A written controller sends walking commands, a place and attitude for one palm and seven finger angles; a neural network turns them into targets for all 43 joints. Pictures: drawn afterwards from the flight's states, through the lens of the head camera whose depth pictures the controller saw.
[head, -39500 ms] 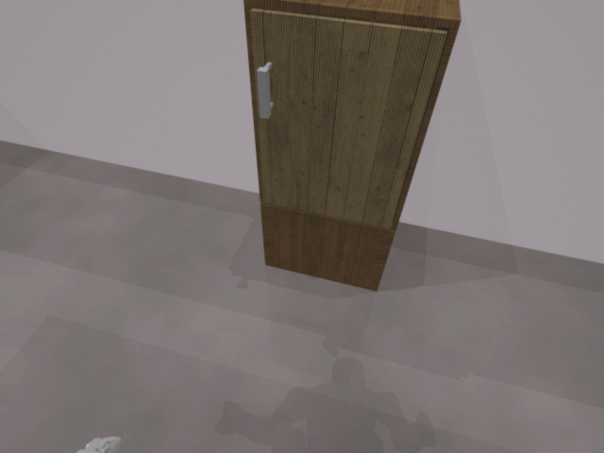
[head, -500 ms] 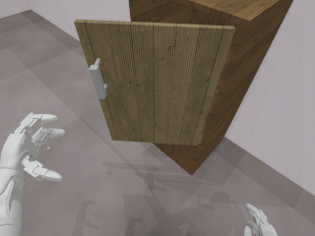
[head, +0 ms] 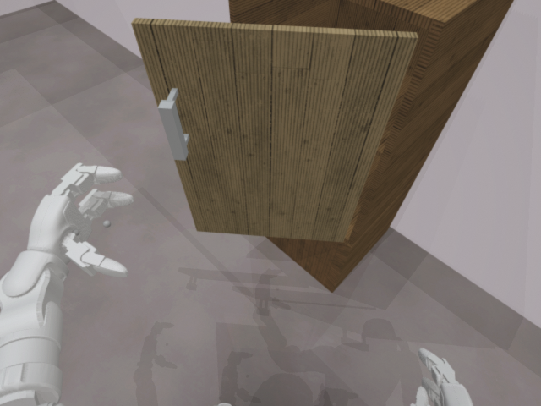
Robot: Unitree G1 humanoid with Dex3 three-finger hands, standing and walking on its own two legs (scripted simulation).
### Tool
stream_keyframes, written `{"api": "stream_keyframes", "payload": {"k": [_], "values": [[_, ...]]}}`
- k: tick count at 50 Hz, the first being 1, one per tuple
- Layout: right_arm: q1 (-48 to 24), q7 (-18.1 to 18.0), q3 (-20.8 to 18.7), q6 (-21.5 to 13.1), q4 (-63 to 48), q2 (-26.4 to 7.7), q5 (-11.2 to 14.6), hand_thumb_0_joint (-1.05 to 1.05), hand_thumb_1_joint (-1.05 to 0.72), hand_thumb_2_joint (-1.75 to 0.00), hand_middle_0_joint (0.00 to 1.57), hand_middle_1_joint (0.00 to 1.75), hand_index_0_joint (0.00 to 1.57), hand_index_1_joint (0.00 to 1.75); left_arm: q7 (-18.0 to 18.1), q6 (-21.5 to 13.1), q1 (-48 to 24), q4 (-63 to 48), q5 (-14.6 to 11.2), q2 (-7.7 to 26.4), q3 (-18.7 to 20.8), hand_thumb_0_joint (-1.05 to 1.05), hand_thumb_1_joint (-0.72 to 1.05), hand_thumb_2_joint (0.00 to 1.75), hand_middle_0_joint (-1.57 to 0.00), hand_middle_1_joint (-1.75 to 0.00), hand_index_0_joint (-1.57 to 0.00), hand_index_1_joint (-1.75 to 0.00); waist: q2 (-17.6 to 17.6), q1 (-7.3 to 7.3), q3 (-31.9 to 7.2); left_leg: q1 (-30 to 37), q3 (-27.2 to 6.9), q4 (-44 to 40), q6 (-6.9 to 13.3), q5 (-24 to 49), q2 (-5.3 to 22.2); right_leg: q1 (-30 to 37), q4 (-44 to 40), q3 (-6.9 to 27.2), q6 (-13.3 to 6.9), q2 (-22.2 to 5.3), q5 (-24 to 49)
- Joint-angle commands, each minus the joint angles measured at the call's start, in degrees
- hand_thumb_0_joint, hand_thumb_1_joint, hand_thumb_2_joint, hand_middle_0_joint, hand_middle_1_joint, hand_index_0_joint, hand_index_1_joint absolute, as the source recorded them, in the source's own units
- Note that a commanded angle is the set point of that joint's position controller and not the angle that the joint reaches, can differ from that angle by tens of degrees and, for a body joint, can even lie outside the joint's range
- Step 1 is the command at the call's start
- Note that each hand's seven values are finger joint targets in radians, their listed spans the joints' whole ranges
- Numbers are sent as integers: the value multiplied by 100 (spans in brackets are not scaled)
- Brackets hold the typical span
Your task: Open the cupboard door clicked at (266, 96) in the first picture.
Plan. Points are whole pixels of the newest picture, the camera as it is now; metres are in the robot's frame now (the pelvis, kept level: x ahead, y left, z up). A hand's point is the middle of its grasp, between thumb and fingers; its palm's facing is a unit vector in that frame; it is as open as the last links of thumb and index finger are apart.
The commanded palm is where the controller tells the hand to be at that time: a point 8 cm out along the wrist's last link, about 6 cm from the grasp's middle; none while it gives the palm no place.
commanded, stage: move the hooked fingers beside the handle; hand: left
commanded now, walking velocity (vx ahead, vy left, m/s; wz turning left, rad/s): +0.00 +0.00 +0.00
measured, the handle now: (177, 124) +0.57 +0.21 +0.07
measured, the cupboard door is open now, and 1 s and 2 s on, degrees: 39 39 39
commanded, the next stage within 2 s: none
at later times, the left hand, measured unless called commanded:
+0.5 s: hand (124, 186) +0.41 +0.25 +0.08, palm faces -0.03 -1.00 -0.01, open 14.0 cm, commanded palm +0.39 +0.31 +0.08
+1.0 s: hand (127, 161) +0.46 +0.26 +0.08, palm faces -0.05 -1.00 +0.00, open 14.0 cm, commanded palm +0.45 +0.32 +0.08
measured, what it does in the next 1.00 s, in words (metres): stands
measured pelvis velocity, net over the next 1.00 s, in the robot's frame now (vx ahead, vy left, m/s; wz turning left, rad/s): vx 0.00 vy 0.01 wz -0.04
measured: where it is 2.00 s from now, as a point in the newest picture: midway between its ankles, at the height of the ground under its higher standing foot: outside the picture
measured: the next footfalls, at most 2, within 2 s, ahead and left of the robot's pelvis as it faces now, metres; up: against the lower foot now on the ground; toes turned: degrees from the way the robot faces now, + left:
none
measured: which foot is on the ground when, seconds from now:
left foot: down 0.00-1.00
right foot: down 0.00-1.00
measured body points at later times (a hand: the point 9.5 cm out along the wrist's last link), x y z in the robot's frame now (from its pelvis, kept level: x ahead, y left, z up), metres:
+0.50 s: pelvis +0.01 +0.00 +0.00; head +0.08 +0.01 +0.44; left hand +0.41 +0.30 +0.08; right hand +0.09 -0.27 -0.11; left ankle +0.00 +0.11 -0.71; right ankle +0.01 -0.11 -0.71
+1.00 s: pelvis +0.00 +0.01 -0.01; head +0.10 +0.03 +0.43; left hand +0.46 +0.32 +0.09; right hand +0.03 -0.27 -0.12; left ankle +0.00 +0.11 -0.71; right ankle +0.01 -0.11 -0.71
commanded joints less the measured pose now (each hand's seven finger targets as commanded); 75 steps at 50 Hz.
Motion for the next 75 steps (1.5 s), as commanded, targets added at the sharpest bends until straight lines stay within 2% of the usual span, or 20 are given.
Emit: {"api": "stream_keyframes", "payload": {"k": [1, 5, 7, 9, 10, 16, 21, 27, 33, 37, 43, 49, 52, 54, 59, 65, 67, 69, 73, 75], "values": [[136, -7, -376, -167, -706, -827, -30, 0, -90, -90, 20, 30, 20, 30, 106, -339, -1739, -853, -53, 1658, 522, 0, -50, 30, -30, -120, -30, -120, 175, -42, -1770, 651, -196, -656, 72, 1510, -98, 771, -456, 291, -33, 97, 1390], [211, 70, -382, -8, -761, -854, -57, 0, -90, -90, 20, 30, 20, 30, 203, -309, -1584, -498, -23, 2018, 907, 0, -50, 30, -30, -120, -30, -120, 168, 100, -1681, 402, -125, -628, 51, 1782, -93, 968, -383, 307, -51, 98, 1730], [252, 113, -415, 53, -804, -838, -54, 0, -90, -90, 20, 30, 20, 30, 206, -362, -1614, -513, 13, 1981, 907, 0, -50, 30, -30, -120, -30, -120, 215, 82, -1743, 424, -78, -617, 62, 1956, -88, 999, -365, 328, -34, 105, 1958], [301, 126, -413, 111, -812, -836, -52, 0, -90, -90, 20, 30, 20, 30, 187, -427, -1905, -593, 55, 1911, 759, 0, -50, 30, -30, -120, -30, -120, 407, -23, -1783, 480, -40, -582, 70, 1949, -90, 884, -366, 352, -29, 115, 1967], [365, 122, -431, 149, -771, -859, -57, 0, -90, -90, 20, 30, 20, 30, 165, -464, -2087, -479, 44, 1996, 798, 0, -50, 30, -30, -120, -30, -120, 172, -81, -1706, 441, -72, -551, 79, 1970, -57, 885, -350, 338, -37, 139, 1991], [557, 84, -469, 270, -589, -899, -39, 0, -90, -90, 20, 30, 20, 30, -10, -618, -2953, -180, 54, 1867, 511, 0, -50, 30, -30, -120, -30, -120, 345, -315, -1814, 586, -91, -479, 105, 1772, -54, 520, -376, 352, -27, 171, 1760], [686, 97, -458, 384, -481, -923, -63, 0, -90, -90, 20, 30, 20, 30, 3, -648, -3424, 251, 183, 2024, 489, 0, -50, 30, -30, -120, -30, -120, 446, -328, -1971, 578, -146, -414, 93, 1935, -56, 439, -289, 337, -43, 160, 1812], [820, 163, -475, 573, -514, -965, -112, 0, -90, -90, 20, 30, 20, 30, 70, -753, -3366, 809, 259, 2702, 1100, 0, -50, 30, -30, -120, -30, -120, 251, -185, -2289, 277, -88, -295, 109, 2190, -55, 810, -159, 408, -23, 159, 2251], [903, 211, -468, 768, -565, -996, -99, 0, -90, -90, 20, 30, 20, 30, -97, -789, -3781, 1329, 390, 2773, 949, 0, -50, 30, -30, -120, -30, -120, 392, -334, -2069, 61, -40, -227, 135, 1958, -36, 489, -137, 409, -18, 193, 2073], [996, 204, -486, 867, -533, -1016, -108, 0, -90, -90, 20, 30, 20, 30, -256, -906, -4270, 1327, 368, 2757, 825, 0, -50, 30, -30, -120, -30, -120, 612, -433, -2334, 276, -76, -117, 141, 2125, -20, 307, -83, 413, -29, 229, 2062], [1128, 187, -483, 994, -382, -1060, -119, 0, -90, -90, 20, 30, 20, 30, -263, -906, -4773, 1772, 395, 2709, 684, 0, -50, 30, -30, -120, -30, -120, 531, -597, -2211, 282, -189, -76, 136, 1857, 18, -195, -96, 336, -20, 257, 1582], [1276, 204, -445, 1105, -352, -1092, -162, 0, -90, -90, 20, 30, 20, 30, -67, -882, -5249, 1990, 654, 3170, 830, 0, -50, 30, -30, -120, -30, -120, 699, -630, -2322, 171, -258, 2, 116, 1888, 32, -351, 10, 325, -27, 251, 1463], [1358, 231, -446, 1160, -363, -1103, -195, 0, -90, -90, 20, 30, 20, 30, -14, -971, -5378, 1971, 698, 3439, 1030, 0, -50, 30, -30, -120, -30, -120, 911, -594, -2674, 341, -266, 98, 77, 2192, 54, -317, 95, 332, -29, 274, 1624], [1406, 240, -445, 1207, -369, -1117, -198, 0, -90, -90, 20, 30, 20, 30, -7, -984, -5395, 2048, 718, 3512, 1065, 0, -50, 30, -30, -120, -30, -120, 699, -626, -2723, 239, -273, 124, 95, 2256, 71, -254, 117, 323, -13, 288, 1696], [1530, 237, -391, 1318, -352, -1191, -182, 0, -90, -90, 20, 30, 20, 30, -68, -731, -5705, 2800, 866, 3515, 821, 0, -50, 30, -30, -120, -30, -120, 508, -870, -2076, -360, -243, 126, 162, 1542, 65, -591, 34, 348, 13, 294, 1264], [1770, 227, -386, 1386, -327, -1223, -260, 0, -90, -90, 20, 30, 20, 30, -105, -882, -6307, 2547, 932, 3958, 1031, 0, -50, 30, -30, -120, -30, -120, 954, -914, -2866, 52, -314, 363, 122, 2138, 105, -689, 226, 345, -25, 335, 1519], [1814, 227, -369, 1434, -266, -1248, -251, 0, -90, -90, 20, 30, 20, 30, -128, -848, -6467, 2732, 966, 4122, 1071, 0, -50, 30, -30, -120, -30, -120, 884, -1006, -2801, -60, -323, 415, 129, 2112, 132, -755, 206, 350, 11, 347, 1504], [1850, 247, -358, 1468, -313, -1235, -256, 0, -90, -90, 20, 30, 20, 30, -167, -746, -6161, 2997, 986, 4073, 1070, 0, -50, 30, -30, -120, -30, -120, 799, -934, -2718, -288, -279, 417, 155, 2004, 102, -633, 196, 363, 11, 349, 1521], [1945, 293, -375, 1584, -415, -1227, -280, 0, -90, -90, 20, 30, 20, 30, -252, -603, -5723, 2852, 1046, 4103, 1082, 0, -50, 30, -30, -120, -30, -120, 1133, -788, -2920, -12, -262, 427, 119, 2549, 123, -667, 258, 307, -3, 357, 1818], [1964, 316, -396, 1633, -462, -1226, -283, 0, -90, -90, 20, 30, 20, 30, -271, -616, -5624, 2727, 973, 3987, 1061, 0, -50, 30, -30, -120, -30, -120, 1025, -813, -2933, 134, -289, 462, 105, 2793, 155, -767, 285, 258, -16, 400, 1889]]}}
